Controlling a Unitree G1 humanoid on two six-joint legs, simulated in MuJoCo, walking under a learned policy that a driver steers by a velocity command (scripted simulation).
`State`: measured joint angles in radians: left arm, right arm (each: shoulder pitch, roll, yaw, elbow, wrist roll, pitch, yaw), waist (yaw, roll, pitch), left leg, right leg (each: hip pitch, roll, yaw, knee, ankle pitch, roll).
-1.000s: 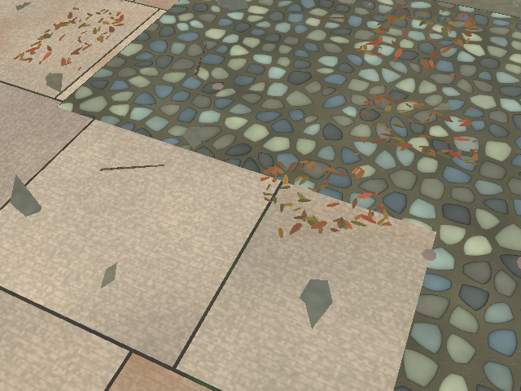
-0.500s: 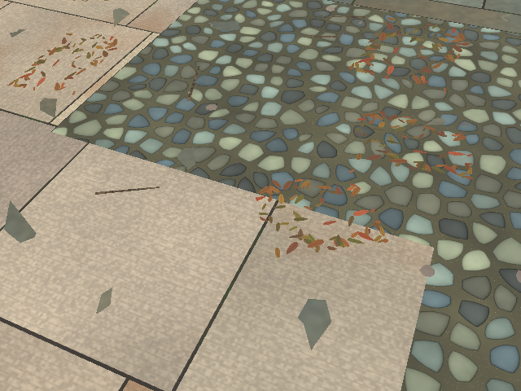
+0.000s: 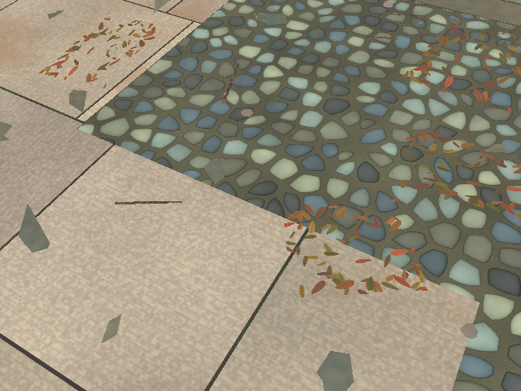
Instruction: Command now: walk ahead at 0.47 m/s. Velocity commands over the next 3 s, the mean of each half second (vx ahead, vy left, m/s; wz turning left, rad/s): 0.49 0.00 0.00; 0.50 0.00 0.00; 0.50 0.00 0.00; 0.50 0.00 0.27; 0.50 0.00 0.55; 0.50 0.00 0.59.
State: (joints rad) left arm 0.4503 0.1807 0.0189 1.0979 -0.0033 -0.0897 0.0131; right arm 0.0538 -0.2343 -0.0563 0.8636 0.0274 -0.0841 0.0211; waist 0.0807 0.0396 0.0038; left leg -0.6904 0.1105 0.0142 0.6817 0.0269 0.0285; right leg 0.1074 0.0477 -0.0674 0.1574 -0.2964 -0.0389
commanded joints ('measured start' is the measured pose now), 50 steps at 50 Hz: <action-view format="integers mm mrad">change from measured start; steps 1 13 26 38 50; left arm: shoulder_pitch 57 -101 -470 -68 -135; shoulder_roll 175 147 108 242 196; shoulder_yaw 36 45 42 86 62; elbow -20 -134 -254 -174 -153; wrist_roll -12 -24 -12 -7 2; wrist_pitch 0 -30 -7 -19 -19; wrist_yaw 9 3 -16 -37 -10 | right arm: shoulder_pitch -163 117 336 318 54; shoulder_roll -36 -84 -151 -135 -66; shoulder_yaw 5 -16 -25 -13 -24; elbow -103 14 101 69 -10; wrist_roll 5 -40 -14 18 -19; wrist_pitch -21 -43 -23 -45 2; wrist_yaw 20 25 -26 -13 -28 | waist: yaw -10 -70 -145 26 -61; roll -100 12 9 -219 -97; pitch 159 -71 71 -258 32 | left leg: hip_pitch -22 549 579 -85 -17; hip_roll -30 144 74 -96 35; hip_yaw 18 -317 -72 -133 -50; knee -102 -479 -582 685 101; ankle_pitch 18 -103 -58 -542 25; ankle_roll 23 210 174 29 -20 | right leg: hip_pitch -68 -672 -765 205 -242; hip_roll -288 -191 -156 -416 -242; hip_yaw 103 163 65 668 149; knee -46 1119 459 140 -49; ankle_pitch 374 15 428 0 340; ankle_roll -137 -37 30 -250 -168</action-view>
